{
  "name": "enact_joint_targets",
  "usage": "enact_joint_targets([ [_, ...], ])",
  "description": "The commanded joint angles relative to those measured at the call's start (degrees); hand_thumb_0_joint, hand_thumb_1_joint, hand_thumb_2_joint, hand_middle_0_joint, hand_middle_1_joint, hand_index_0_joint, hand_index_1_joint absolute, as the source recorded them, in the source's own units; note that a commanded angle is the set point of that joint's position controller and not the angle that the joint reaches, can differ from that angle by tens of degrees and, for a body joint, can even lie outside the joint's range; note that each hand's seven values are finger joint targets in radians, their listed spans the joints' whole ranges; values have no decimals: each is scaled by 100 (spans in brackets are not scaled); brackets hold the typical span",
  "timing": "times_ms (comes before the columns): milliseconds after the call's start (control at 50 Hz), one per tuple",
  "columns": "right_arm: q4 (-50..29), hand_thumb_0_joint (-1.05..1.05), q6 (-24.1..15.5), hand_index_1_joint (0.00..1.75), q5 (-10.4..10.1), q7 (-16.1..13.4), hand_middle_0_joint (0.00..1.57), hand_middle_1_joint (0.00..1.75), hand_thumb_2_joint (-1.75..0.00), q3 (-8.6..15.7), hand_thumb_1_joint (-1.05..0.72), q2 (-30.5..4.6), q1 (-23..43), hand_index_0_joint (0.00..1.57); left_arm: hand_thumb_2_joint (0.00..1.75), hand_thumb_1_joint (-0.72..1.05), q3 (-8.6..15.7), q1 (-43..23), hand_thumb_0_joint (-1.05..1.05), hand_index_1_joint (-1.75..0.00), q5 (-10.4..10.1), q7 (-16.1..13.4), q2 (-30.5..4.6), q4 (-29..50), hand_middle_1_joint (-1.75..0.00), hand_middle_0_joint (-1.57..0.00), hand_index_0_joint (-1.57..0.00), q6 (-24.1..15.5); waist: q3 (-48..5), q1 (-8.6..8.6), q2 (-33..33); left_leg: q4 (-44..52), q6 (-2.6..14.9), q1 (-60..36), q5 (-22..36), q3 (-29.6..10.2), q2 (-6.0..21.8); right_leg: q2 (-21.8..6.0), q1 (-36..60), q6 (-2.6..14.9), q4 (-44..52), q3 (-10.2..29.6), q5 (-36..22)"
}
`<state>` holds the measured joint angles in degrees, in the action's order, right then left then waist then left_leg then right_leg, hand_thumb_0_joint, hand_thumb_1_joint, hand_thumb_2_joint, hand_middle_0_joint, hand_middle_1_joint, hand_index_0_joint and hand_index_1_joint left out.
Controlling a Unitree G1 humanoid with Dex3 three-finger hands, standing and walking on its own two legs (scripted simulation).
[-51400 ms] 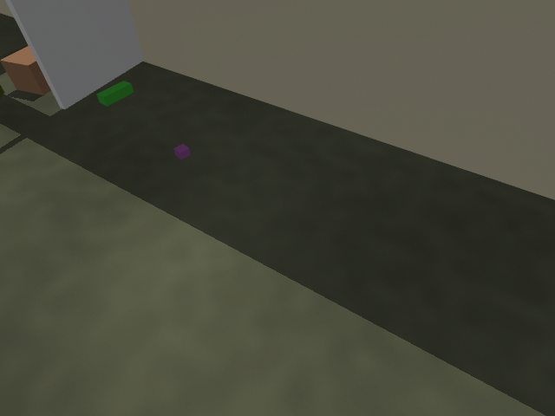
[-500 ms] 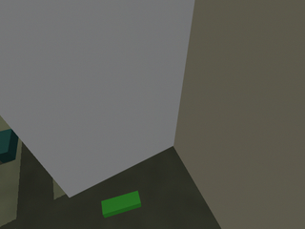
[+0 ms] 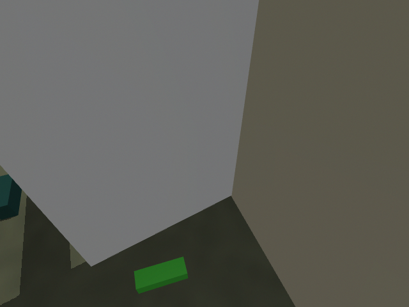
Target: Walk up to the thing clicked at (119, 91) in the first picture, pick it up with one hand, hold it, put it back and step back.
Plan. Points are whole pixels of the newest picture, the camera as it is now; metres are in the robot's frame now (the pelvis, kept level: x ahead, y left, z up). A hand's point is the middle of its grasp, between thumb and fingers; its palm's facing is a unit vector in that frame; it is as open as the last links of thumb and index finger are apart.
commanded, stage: stand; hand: left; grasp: from above
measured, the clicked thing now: (161, 274) +0.45 +0.21 -0.75
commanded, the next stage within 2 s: step back in 0.74 s
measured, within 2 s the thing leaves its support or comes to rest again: neither
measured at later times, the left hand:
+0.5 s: hand out of the picture +0.06 +0.25 -0.16, palm faces +0.00 -0.94 -0.34, open 7.3 cm
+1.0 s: hand out of the picture +0.08 +0.29 -0.18, palm faces +0.01 -0.92 -0.38, open 7.4 cm
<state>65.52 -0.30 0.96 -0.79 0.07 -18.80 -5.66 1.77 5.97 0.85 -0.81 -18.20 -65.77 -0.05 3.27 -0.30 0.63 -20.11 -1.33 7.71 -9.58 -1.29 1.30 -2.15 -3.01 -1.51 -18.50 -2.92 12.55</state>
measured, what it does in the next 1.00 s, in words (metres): stands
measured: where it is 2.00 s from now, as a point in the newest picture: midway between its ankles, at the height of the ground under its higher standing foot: outside the picture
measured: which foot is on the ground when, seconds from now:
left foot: down 0.00-1.00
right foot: down 0.00-1.00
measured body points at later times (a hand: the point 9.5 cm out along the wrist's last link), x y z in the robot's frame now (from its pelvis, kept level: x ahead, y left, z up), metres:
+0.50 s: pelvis +0.00 +0.00 +0.00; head +0.00 +0.00 +0.45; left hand +0.06 +0.30 -0.14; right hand +0.06 -0.30 -0.14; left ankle +0.02 +0.13 -0.75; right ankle -0.03 -0.13 -0.75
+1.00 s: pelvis -0.03 +0.02 -0.02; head +0.02 +0.02 +0.42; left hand +0.08 +0.34 -0.15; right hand +0.06 -0.31 -0.14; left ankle -0.02 +0.13 -0.74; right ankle -0.03 -0.13 -0.75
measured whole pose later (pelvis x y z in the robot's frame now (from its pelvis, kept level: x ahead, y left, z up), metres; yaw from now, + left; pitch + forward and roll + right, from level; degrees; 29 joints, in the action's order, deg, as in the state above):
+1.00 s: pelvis -0.03 +0.02 -0.02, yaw +1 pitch -2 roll -1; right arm 56.4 2.8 0.0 0.9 2.8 -23.1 -6.2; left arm 3.9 4.0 0.8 -0.8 -21.4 -55.9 2.7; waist 8.8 0.8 0.1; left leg -42.2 3.3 19.3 -16.3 -1.9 -1.1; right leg -4.1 -15.3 -1.8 -36.4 -2.5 19.0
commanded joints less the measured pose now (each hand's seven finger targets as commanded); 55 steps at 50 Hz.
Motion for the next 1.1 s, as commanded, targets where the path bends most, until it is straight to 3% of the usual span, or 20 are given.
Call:
enact_joint_targets([
  [0,-273,0,-137,30,-17,-56,20,30,-90,227,-90,-1130,176,20,90,90,221,-160,0,-30,7,-52,-1180,334,-30,-20,-20,-127,-459,14,-8,244,221,-187,1252,-418,585,-575,-39,177,290,426,-990],
  [40,-279,0,-140,30,-9,-47,20,30,-90,226,-90,-1122,213,20,90,90,212,-183,0,-30,7,-49,-1179,335,-30,-20,-20,-136,-415,13,-52,251,213,-163,1313,-416,585,-569,-61,164,315,412,-983],
  [80,-274,0,-135,30,-3,-48,20,30,-90,243,-90,-1152,253,20,90,90,210,-154,0,-30,11,-39,-1181,335,-30,-20,-20,-126,-326,-6,-8,310,208,-135,977,-422,575,-550,-166,175,367,409,-670],
  [200,-283,0,-140,30,-7,-20,20,30,-90,255,-90,-1157,264,20,90,90,201,-180,0,-30,15,-28,-1211,382,-30,-20,-20,-148,-366,12,-32,315,214,-137,949,-429,583,-566,-167,205,404,433,-654],
  [280,-257,0,-131,30,-15,-1,20,30,-90,246,-90,-1162,200,20,90,90,188,-159,0,-30,13,-16,-1221,381,-30,-20,-20,-159,-265,56,-29,395,196,-60,556,-428,553,-553,-263,200,475,443,-377],
  [460,-262,0,-150,30,-20,2,20,30,-90,227,-90,-1181,194,20,90,90,179,-113,0,-30,0,-2,-1254,405,-30,-20,-20,-166,-385,32,-2,369,208,-175,827,-436,585,-577,-234,221,388,477,-590],
  [700,-241,0,-137,30,-20,10,20,30,-90,225,-90,-1202,150,20,90,90,154,-24,0,-30,4,3,-1272,386,-30,-20,-20,-157,-305,23,-128,430,202,-110,577,-481,583,-556,-352,225,388,450,-356],
  [720,-429,0,-32,30,-40,52,20,30,-90,316,-90,-1500,352,20,90,90,444,-18,0,-30,-104,-23,-1681,476,-30,-20,-20,-108,336,19,-155,-280,381,431,1662,-509,474,-487,-675,266,-88,540,-1459],
  [760,-614,0,12,30,-123,56,20,30,-90,326,-90,-1382,169,20,90,90,482,105,0,-30,-129,-56,-1669,688,-30,-20,-20,-95,-314,62,-199,-897,424,292,2098,-278,373,-629,-349,489,-389,571,-2302],
  [820,-837,0,111,30,-129,72,20,30,-90,401,-90,-1353,43,20,90,90,538,-81,0,-30,-115,-58,-1671,1031,-30,-20,-20,-17,-781,107,-382,-1593,417,321,1577,-91,106,-969,-456,877,-530,806,-2384],
  [880,-1011,0,243,30,-98,91,20,30,-90,478,-90,-1310,-244,20,90,90,581,-541,0,-30,-6,-78,-1806,1449,-30,-20,-20,69,-639,197,-987,-2668,452,539,-435,-42,-263,-1594,-1090,1392,-538,1209,-2118],
  [900,-1053,0,270,30,-86,112,20,30,-90,508,-90,-1320,-385,20,90,90,580,-687,0,-30,21,-78,-1815,1549,-30,-20,-20,79,-575,264,-1102,-2903,492,503,-1195,-119,-276,-1719,-1416,1463,-635,1229,-1991],
  [920,-1080,0,284,30,-79,123,20,30,-90,540,-90,-1316,-583,20,90,90,574,-876,0,-30,46,-77,-1856,1634,-30,-20,-20,89,-480,381,-1167,-2859,530,448,-1420,-214,-191,-1753,-1667,1443,-784,1184,-1841],
  [940,-1113,0,277,30,-89,145,20,30,-90,554,-90,-1358,-656,20,90,90,562,-906,0,-30,38,-81,-1814,1715,-30,-20,-20,100,-376,372,-1065,-2657,566,401,-941,-198,-137,-1566,-1829,1287,-1037,1042,-1624],
  [960,-1130,0,232,30,-80,142,20,30,-90,570,-90,-1352,-783,20,90,90,531,-934,0,-30,34,-87,-1728,1761,-30,-20,-20,117,-352,406,-871,-1838,609,575,310,-266,69,-1201,-1494,982,-1568,772,-1385],
  [980,-1189,0,177,30,-5,119,20,30,-90,622,-90,-1619,-632,20,90,90,489,-754,0,-30,-42,-75,-1471,1768,-30,-20,-20,170,-260,292,261,-813,780,900,2020,-1069,705,-331,-1443,567,-2676,283,-605],
  [1000,-1298,0,123,30,36,120,20,30,-90,697,-90,-2002,-451,20,90,90,463,-475,0,-30,-106,-106,-1218,1794,-30,-20,-20,220,-269,161,1117,-200,1218,513,3034,-2277,1425,660,-2086,398,-3580,415,1469],
  [1020,-1371,0,69,30,55,92,20,30,-90,738,-90,-2163,-516,20,90,90,480,-357,0,-30,-66,-153,-1232,1781,-30,-20,-20,249,-553,192,968,-344,1550,247,3561,-2645,1736,772,-2200,390,-4297,1088,2605],
  [1040,-1466,0,56,30,43,57,20,30,-90,741,-90,-2147,-375,20,90,90,447,-254,0,-30,-55,-187,-1229,1735,-30,-20,-20,266,-787,162,932,-384,1616,141,3543,-2631,1794,847,-2321,401,-4851,1434,2663],
  [1080,-1621,0,56,30,49,-53,20,30,-90,691,-90,-1824,-17,20,90,90,458,-76,0,-30,-97,-203,-1352,1685,-30,-20,-20,275,-800,9,806,-586,1451,33,3046,-1952,1485,710,-2475,399,-5219,1555,2203],
])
